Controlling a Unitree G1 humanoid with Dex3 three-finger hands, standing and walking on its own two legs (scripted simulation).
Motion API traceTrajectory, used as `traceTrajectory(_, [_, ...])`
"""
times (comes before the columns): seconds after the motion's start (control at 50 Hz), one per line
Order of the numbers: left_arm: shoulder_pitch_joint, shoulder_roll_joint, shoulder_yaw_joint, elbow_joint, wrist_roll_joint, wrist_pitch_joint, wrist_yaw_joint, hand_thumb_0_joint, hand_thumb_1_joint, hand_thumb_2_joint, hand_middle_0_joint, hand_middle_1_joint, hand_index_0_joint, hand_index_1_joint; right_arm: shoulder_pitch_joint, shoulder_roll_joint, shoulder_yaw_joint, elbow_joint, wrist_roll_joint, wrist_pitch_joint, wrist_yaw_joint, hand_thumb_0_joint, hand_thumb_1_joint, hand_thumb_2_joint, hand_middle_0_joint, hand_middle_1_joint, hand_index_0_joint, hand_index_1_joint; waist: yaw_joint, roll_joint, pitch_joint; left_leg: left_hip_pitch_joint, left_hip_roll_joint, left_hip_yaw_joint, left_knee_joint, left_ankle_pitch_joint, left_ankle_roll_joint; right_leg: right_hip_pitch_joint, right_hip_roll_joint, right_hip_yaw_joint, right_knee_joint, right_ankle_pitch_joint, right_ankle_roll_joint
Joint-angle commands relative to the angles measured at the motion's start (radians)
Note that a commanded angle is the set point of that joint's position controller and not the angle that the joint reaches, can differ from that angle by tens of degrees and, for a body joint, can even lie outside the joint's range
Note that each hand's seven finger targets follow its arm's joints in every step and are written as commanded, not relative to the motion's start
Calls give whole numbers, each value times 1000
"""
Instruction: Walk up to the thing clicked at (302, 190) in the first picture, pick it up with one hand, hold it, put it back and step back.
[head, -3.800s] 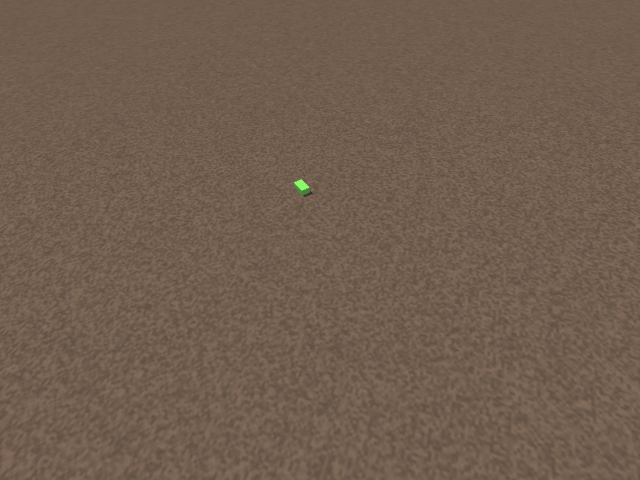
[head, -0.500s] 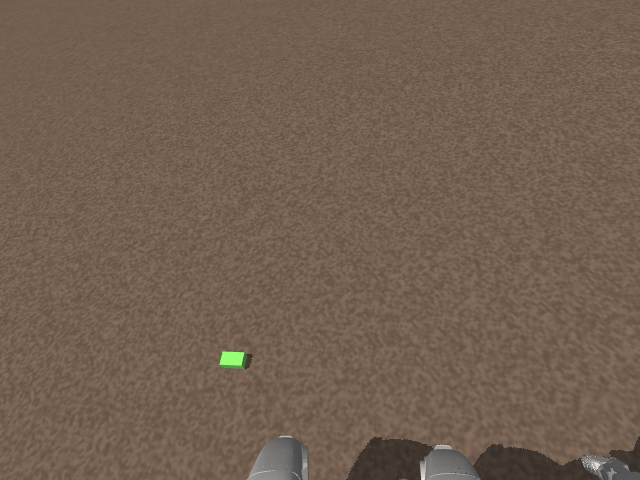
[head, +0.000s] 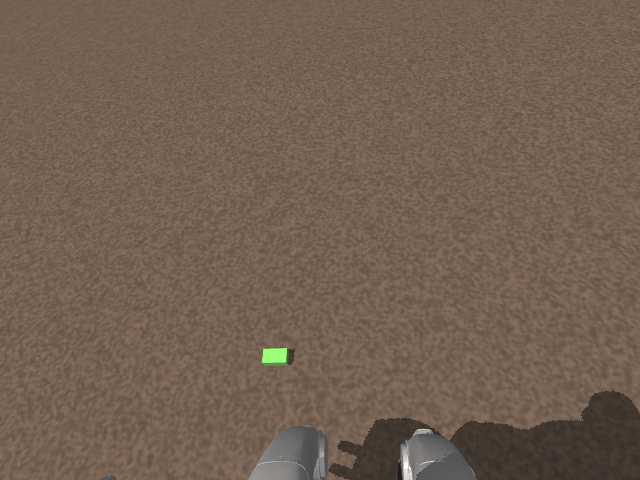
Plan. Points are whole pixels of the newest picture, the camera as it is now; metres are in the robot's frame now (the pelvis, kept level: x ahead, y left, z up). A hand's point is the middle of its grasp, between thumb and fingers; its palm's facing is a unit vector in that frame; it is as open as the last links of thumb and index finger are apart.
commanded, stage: walk up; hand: left
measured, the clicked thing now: (275, 357) +0.50 +0.25 -0.72
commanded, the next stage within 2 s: none
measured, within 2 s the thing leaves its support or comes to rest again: neither
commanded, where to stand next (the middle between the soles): +0.11 +0.05 m, yaw -5 degrees
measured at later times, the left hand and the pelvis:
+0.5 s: hand out of the picture +0.13 +0.41 -0.15, palm faces -0.11 -0.91 -0.41, open 7.4 cm; pelvis +0.02 +0.12 +0.00, yaw -5 degrees
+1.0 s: hand (122, 469) +0.16 +0.33 -0.13, palm faces -0.11 -0.92 -0.37, open 7.4 cm; pelvis +0.02 +0.07 +0.01, yaw -6 degrees
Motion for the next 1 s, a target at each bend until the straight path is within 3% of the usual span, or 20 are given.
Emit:
traceTrajectory(0.0, [24,349,129,-60,13,-5,20,0,900,900,-200,-300,-200,-300,48,-207,-83,-72,10,-37,-11,0,-900,-900,200,300,200,300,-5,-214,-134,-28,82,-115,71,91,-10,17,-263,335,-314,-9,-187])
traceTrajectory(0.08, [-80,341,132,-76,45,15,-24,0,900,900,-200,-300,-200,-300,71,-173,-73,2,52,-57,-1,0,-900,-900,200,300,200,300,0,-399,-155,193,75,53,-366,47,-6,-115,-146,202,-290,-370,-132])
traceTrajectory(0.14, [-54,237,103,-34,29,63,-55,0,900,900,-200,-300,-200,-300,184,-190,-73,105,40,-104,-43,0,-900,-900,200,300,200,300,-52,-124,-156,350,-1,112,-678,83,-28,-201,-48,123,81,-393,-74])
traceTrajectory(0.16, [-34,162,83,-31,11,73,-56,0,900,900,-200,-300,-200,-300,156,-247,-71,90,18,-122,-56,0,-900,-900,200,300,200,300,-38,39,-112,250,166,-231,-821,-160,38,-273,36,145,295,-325,-33])
traceTrajectory(0.18, [-82,195,90,-45,9,74,-51,0,900,900,-200,-300,-200,-300,-1,-367,-75,35,40,-130,-58,0,-900,-900,200,300,200,300,-11,71,-42,62,423,-665,-1021,-312,207,-292,56,199,345,-261,4])
traceTrajectory(0.2, [-151,263,99,-28,21,69,-52,0,900,900,-200,-300,-200,-300,-144,-385,-74,18,40,-141,-64,0,-900,-900,200,300,200,300,9,-4,39,-58,486,-749,-1053,-332,278,-247,-6,225,391,-234,14])
traceTrajectory(0.26, [-67,262,115,52,-2,73,-81,0,900,900,-200,-300,-200,-300,-93,-333,-56,77,27,-177,-85,0,-900,-900,200,300,200,300,23,5,-25,124,337,-447,-859,12,183,-216,-10,209,342,-142,15])
traceTrajectory(0.44, [-189,225,132,-34,28,119,-127,0,900,900,-200,-300,-200,-300,105,-311,-57,117,41,-211,-143,0,-900,-900,200,300,200,300,-21,48,-180,497,363,-328,-652,861,231,-228,-26,148,241,-237,12])
traceTrajectory(0.52, [-155,198,131,-22,18,109,-136,0,900,900,-200,-300,-200,-300,43,-299,-43,88,43,-206,-139,0,-900,-900,200,300,200,300,11,66,-236,357,296,-205,-594,809,182,9,10,67,21,-122,-2])
traceTrajectory(0.56, [-46,235,143,19,20,94,-125,0,900,900,-200,-300,-200,-300,-11,-247,-14,70,55,-201,-129,0,-900,-900,200,300,200,300,87,-22,-280,155,190,-43,-428,724,82,313,18,87,-200,71,-34])
traceTrajectory(0.58, [-2,330,167,11,27,84,-118,0,900,900,-200,-300,-200,-300,-4,-182,6,55,67,-201,-126,0,-900,-900,200,300,200,300,111,-251,-312,-53,70,41,-201,470,7,436,-169,446,-253,188,-125])
traceTrajectory(0.6, [-39,337,155,-1,9,87,-118,0,900,900,-200,-300,-200,-300,-65,-187,4,57,67,-194,-142,0,-900,-900,200,300,200,300,106,-297,-305,-67,22,50,-195,-62,15,372,-318,620,-291,345,-277])
traceTrajectory(0.62, [-69,310,144,-11,9,90,-120,0,900,900,-200,-300,-200,-300,-79,-207,-4,78,60,-190,-146,0,-900,-900,200,300,200,300,85,-218,-251,-56,48,-11,-144,-146,15,312,-313,571,-286,371,-282])
traceTrajectory(0.76, [-217,235,92,-16,-3,89,-110,0,900,900,-200,-300,-200,-300,60,-160,13,198,61,-205,-106,0,-900,-900,200,300,200,300,-25,-247,-209,273,31,105,-654,252,28,103,-141,266,-126,383,-148])
traceTrajectory(0.8, [-212,161,68,-10,-24,94,-113,0,900,900,-200,-300,-200,-300,27,-227,2,188,31,-216,-106,0,-900,-900,200,300,200,300,-20,-53,-224,390,196,-214,-815,375,83,-46,-69,215,26,186,-39])
traceTrajectory(0.82, [-170,166,68,20,-28,104,-107,0,900,900,-200,-300,-200,-300,-55,-293,-2,160,41,-216,-100,0,-900,-900,200,300,200,300,12,20,-224,279,381,-434,-883,318,224,14,14,122,74,-144,2])
traceTrajectory(0.84, [-172,211,84,50,-16,106,-102,0,900,900,-200,-300,-200,-300,-109,-310,-9,156,42,-214,-94,0,-900,-900,200,300,200,300,19,3,-197,208,406,-450,-868,329,267,87,-10,146,94,-243,3])
traceTrajectory(0.88, [-150,188,86,82,-12,90,-112,0,900,900,-200,-300,-200,-300,-183,-255,16,157,41,-207,-94,0,-900,-900,200,300,200,300,65,-34,-175,144,274,-234,-797,327,168,189,-17,138,-91,-76,-15])
traceTrajectory(0.92, [-169,225,90,95,-4,70,-115,0,900,900,-200,-300,-200,-300,-164,-180,36,178,61,-193,-88,0,-900,-900,200,300,200,300,35,-126,-181,125,116,-45,-650,349,38,213,-110,337,-297,70,-63])
traceTrajectory(0.98, [-270,224,73,96,-9,64,-118,0,900,900,-200,-300,-200,-300,-146,-160,41,231,59,-185,-81,0,-900,-900,200,300,200,300,-16,-160,-177,277,69,4,-688,241,16,111,-178,371,-345,102,-99])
